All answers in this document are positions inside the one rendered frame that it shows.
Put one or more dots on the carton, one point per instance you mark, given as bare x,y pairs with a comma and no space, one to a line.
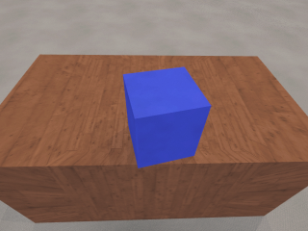
166,112

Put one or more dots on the pedestal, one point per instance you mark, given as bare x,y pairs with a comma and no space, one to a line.
66,152

